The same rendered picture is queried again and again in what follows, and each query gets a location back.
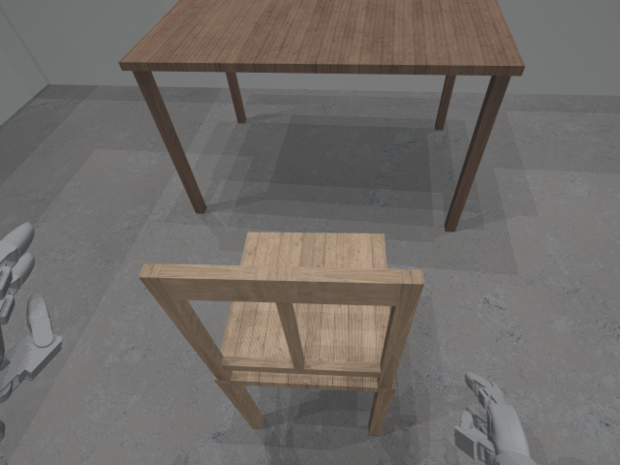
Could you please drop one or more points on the left robot hand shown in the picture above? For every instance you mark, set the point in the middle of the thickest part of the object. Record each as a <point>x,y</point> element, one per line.
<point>32,353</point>

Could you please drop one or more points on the chair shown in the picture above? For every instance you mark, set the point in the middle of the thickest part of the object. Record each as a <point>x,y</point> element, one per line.
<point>309,310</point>

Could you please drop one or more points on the table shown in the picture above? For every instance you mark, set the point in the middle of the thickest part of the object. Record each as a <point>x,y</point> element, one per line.
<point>379,37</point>

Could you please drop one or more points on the right robot hand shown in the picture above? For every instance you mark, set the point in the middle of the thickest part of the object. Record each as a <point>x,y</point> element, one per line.
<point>498,431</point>

